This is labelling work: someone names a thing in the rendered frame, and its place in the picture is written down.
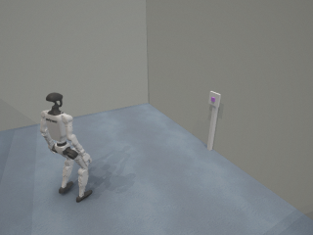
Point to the robot left hand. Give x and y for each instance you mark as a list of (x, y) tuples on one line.
[(51, 146)]

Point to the robot right upper arm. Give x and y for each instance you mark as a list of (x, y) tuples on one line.
[(68, 120)]

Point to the robot right hand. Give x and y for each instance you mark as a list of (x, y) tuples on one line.
[(86, 158)]

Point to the left robot forearm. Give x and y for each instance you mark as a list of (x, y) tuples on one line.
[(47, 137)]

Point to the right robot forearm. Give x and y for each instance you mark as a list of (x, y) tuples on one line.
[(76, 145)]

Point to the panel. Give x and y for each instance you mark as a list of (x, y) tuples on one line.
[(214, 113)]

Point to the robot head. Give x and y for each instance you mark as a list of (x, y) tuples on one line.
[(54, 97)]

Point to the robot left upper arm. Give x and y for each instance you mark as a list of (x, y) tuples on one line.
[(43, 123)]

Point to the robot torso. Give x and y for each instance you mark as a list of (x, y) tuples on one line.
[(57, 131)]

